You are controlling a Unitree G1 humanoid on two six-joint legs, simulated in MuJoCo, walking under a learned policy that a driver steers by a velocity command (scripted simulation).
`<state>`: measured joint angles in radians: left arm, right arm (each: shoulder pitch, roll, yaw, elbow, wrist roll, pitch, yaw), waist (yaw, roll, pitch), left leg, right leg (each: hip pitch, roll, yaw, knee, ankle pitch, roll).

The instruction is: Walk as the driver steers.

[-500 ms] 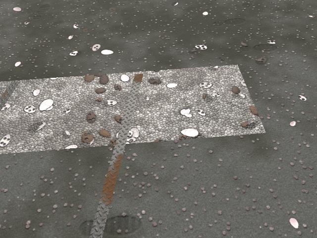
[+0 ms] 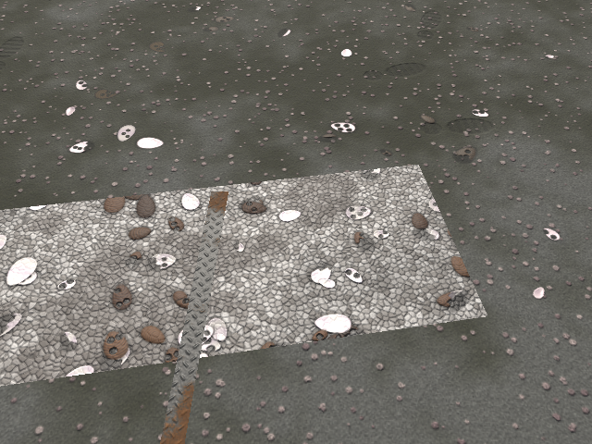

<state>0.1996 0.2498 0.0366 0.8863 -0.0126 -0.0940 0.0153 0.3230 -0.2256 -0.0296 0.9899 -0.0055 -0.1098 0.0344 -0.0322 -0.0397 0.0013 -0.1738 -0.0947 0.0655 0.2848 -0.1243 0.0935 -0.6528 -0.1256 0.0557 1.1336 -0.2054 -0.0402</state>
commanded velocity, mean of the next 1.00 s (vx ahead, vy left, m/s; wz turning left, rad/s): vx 0.50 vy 0.00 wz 0.00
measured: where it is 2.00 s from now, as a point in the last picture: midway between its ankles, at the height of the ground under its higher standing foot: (304, 248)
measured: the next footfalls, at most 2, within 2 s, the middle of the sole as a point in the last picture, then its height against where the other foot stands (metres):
right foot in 0.30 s outside the picture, level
left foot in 0.86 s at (267, 390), level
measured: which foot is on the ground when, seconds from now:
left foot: down 0.00-0.32, up 0.34-0.84, down 0.86-1.00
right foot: up 0.00-0.28, down 0.30-0.88, up 0.90-1.00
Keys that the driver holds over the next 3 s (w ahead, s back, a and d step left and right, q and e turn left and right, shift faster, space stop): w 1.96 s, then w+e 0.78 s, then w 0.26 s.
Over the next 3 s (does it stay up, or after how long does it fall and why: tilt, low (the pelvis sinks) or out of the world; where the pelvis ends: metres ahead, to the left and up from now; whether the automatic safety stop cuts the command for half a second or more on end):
stays up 1.64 -0.11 -0.01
